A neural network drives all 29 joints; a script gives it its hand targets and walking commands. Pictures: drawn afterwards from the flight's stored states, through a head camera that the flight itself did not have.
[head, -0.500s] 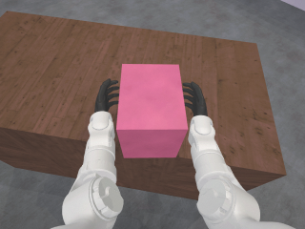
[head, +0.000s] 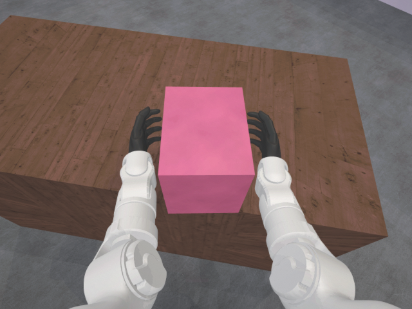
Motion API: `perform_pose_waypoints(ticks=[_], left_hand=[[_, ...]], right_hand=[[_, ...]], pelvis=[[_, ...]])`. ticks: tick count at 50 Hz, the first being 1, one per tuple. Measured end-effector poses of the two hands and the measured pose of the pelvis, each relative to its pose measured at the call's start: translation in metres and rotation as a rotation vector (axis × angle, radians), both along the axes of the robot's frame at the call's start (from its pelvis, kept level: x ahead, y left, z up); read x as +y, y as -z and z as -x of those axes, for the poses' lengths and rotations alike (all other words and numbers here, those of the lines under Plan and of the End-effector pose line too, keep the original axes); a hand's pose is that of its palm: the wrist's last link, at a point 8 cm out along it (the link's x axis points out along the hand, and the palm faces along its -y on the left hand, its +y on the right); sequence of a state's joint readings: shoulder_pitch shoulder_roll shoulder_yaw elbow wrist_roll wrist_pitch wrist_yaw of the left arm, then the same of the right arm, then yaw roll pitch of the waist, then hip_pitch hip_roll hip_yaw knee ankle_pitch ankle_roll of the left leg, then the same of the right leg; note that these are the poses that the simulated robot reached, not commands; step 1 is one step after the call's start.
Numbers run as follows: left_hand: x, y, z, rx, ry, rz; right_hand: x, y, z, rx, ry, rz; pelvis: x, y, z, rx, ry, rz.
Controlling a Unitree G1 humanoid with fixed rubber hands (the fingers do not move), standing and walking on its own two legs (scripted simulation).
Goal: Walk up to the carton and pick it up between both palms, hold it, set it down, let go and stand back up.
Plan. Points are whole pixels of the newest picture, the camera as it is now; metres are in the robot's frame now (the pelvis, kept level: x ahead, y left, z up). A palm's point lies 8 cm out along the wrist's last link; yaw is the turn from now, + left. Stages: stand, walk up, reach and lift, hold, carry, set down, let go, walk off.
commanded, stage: reach and lift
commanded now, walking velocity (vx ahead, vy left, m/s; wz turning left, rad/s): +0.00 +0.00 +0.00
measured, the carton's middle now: (203, 152) +0.44 +0.05 -0.02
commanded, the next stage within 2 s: none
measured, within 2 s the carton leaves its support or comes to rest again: leaves its support in 0.68 s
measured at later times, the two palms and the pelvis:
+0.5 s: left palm (139, 156) +0.39 +0.17 +0.03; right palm (270, 160) +0.40 -0.08 +0.04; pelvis -0.01 -0.01 +0.00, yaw +0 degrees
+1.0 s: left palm (129, 154) +0.37 +0.17 +0.08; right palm (277, 158) +0.37 -0.08 +0.09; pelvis -0.03 +0.00 +0.00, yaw +1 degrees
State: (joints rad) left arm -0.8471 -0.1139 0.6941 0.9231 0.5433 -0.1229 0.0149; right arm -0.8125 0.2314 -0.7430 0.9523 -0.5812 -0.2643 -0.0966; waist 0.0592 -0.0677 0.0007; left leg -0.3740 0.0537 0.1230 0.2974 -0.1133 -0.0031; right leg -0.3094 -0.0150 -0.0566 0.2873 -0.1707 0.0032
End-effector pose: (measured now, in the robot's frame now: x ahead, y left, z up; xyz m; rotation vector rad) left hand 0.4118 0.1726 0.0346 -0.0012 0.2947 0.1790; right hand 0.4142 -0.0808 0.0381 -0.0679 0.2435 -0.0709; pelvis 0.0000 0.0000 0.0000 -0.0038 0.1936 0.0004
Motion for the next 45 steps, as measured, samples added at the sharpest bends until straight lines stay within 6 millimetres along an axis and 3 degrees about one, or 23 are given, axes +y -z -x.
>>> perform_pose_waypoints(ticks=[14,32,45], left_hand=[[0.001,-0.001,0.007,-0.012,-0.01,-0.009],[0.001,-0.002,0.032,-0.001,-0.016,0.003],[0.005,-0.036,0.044,-0.035,-0.024,0.003]], right_hand=[[0.0,0.0,0.005,-0.017,-0.014,-0.006],[0.001,-0.004,0.028,-0.009,-0.015,-0.009],[0.005,-0.038,0.038,-0.041,-0.02,-0.021]], pelvis=[[-0.005,0.0,0.001,-0.002,-0.01,0.002],[-0.005,0.0,0.014,-0.031,-0.006,0.008],[-0.005,-0.001,0.026,-0.092,-0.02,0.011]])
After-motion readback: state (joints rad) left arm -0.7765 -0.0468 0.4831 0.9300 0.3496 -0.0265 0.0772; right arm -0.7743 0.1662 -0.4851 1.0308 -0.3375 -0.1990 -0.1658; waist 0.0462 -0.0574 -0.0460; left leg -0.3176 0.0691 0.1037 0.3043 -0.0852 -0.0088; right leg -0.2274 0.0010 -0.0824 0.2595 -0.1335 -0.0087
